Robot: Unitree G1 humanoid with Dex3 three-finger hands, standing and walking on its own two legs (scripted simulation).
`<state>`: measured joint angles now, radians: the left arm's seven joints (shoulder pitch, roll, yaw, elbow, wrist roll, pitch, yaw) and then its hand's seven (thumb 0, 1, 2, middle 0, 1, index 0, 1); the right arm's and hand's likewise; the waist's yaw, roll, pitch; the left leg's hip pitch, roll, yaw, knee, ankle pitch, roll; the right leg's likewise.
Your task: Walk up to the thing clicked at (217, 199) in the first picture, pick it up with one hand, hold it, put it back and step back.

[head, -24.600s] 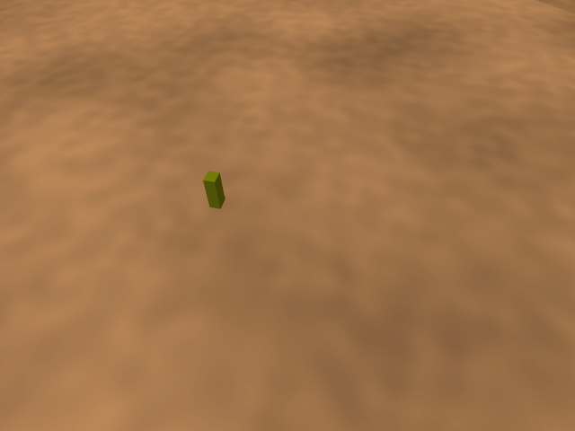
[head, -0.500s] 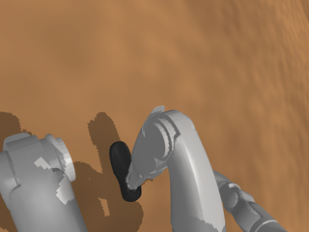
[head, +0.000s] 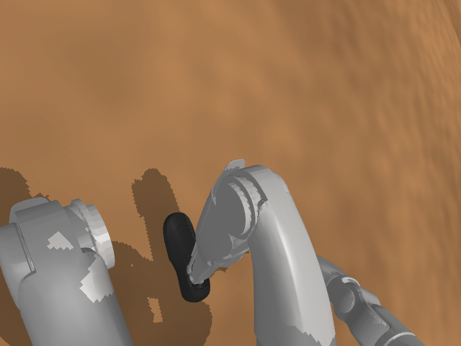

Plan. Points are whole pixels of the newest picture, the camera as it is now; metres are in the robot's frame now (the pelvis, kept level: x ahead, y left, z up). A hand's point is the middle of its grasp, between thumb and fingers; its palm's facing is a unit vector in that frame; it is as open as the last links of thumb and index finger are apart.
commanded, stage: withdraw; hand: left
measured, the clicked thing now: out of the picture +0.45 +0.39 -0.21
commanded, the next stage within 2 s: home in 0.14 s
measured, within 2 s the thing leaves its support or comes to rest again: rests again in 0.18 s
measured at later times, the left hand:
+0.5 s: hand out of the picture +0.36 +0.49 -0.07, palm faces +0.59 -0.73 -0.35, open 17.1 cm
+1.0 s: hand out of the picture +0.25 +0.36 +0.13, palm faces +0.38 -0.78 -0.50, open 17.8 cm
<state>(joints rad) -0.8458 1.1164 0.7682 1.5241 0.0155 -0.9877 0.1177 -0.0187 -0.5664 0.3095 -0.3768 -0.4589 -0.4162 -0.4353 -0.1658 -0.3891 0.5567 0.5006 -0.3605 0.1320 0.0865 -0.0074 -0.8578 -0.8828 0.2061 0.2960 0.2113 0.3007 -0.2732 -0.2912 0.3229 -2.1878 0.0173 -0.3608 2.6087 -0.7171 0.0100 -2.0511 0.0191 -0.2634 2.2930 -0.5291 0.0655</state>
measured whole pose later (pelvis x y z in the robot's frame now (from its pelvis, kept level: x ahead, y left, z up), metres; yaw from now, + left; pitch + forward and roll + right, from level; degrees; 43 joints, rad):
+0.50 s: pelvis +0.01 +0.00 +0.03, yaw +5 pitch +24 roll -14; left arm -0.62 0.94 0.69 1.07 0.12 -0.42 -0.04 -0.02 -0.54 0.10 -0.12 -0.16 -0.14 -0.14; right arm 0.04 -0.32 0.22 0.58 -0.11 0.17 0.09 0.00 -0.89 -0.90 0.21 0.30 0.21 0.30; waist -0.15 -0.12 0.06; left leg -2.23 0.02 -0.19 2.47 -0.69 0.05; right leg -2.13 -0.02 -0.14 2.25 -0.57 0.04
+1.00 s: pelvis +0.05 -0.01 +0.23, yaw +13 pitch +30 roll -4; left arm -0.04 0.45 0.30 0.45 0.02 0.05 0.10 -0.02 -0.60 0.01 -0.04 -0.03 -0.04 -0.03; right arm 0.06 -0.25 0.02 0.51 0.05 0.08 -0.07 0.00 -0.90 -0.90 0.20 0.30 0.21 0.30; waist -0.03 0.01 -0.15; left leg -1.62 0.03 -0.06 1.75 -0.66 0.00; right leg -1.61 -0.04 -0.06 1.68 -0.59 0.01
